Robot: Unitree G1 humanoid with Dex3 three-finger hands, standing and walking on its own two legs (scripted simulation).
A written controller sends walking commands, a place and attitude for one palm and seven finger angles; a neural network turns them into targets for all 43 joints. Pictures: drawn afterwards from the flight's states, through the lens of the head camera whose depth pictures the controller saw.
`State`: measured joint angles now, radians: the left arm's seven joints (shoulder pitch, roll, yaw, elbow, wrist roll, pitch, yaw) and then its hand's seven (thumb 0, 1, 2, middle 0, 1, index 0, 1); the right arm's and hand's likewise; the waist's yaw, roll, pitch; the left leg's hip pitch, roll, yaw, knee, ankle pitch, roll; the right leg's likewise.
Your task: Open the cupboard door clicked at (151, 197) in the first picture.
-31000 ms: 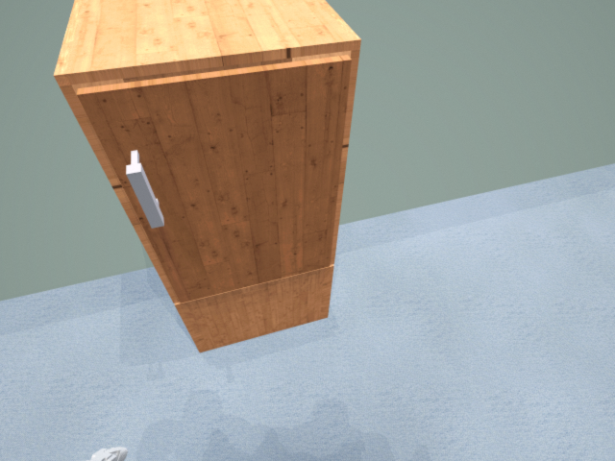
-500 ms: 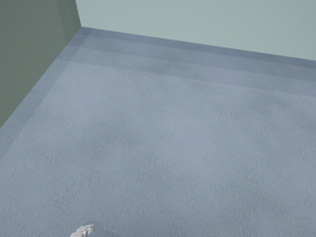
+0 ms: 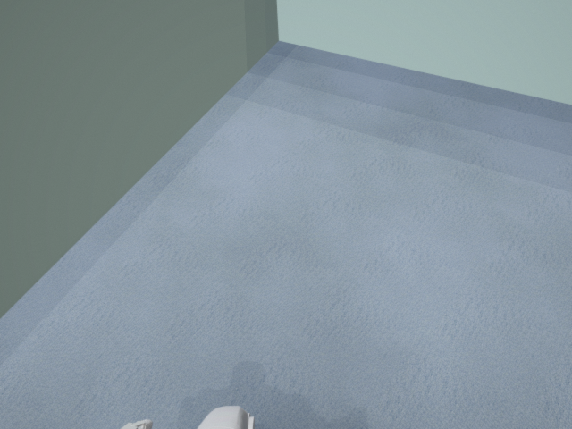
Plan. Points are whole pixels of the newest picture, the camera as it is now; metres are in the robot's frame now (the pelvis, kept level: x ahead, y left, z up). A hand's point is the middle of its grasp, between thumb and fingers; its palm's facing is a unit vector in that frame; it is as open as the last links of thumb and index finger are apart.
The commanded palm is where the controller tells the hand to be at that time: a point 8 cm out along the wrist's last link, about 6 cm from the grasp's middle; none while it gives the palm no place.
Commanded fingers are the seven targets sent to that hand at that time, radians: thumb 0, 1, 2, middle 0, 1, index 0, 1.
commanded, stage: turn to face it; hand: left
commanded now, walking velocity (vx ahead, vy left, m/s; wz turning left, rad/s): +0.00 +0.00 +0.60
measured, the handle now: out of the picture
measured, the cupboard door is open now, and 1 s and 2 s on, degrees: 42 42 42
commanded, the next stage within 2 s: none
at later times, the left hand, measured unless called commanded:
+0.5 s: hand out of the picture +0.05 +0.22 -0.16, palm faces +0.34 -0.90 -0.28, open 7.4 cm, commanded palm none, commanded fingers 0.00 0.90 0.90 -0.20 -0.30 -0.20 -0.30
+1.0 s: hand out of the picture -0.02 +0.20 -0.18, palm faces +0.59 -0.77 -0.23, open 7.4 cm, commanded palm none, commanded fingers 0.00 0.90 0.90 -0.20 -0.30 -0.20 -0.30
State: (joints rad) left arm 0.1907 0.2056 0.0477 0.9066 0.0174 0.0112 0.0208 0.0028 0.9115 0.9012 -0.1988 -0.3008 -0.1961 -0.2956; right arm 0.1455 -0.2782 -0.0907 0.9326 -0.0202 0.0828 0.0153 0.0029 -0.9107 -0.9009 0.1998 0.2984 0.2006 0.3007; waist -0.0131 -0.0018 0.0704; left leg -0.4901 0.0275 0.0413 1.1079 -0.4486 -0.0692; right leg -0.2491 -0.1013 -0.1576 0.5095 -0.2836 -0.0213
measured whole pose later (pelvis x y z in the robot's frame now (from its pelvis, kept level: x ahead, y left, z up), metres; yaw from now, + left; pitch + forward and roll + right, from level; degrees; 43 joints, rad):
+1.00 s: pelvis +0.03 -0.02 -0.01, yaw +36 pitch +1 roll +0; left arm 0.15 0.26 0.07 0.90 0.01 0.07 0.00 0.01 0.91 0.90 -0.20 -0.30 -0.20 -0.30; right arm 0.17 -0.22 -0.04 0.90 -0.03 0.03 0.00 0.00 -0.91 -0.90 0.20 0.30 0.20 0.30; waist -0.01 -0.05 0.10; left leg -0.33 -0.01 -0.01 0.58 -0.27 0.02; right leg -0.47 -0.08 -0.03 1.07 -0.47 0.08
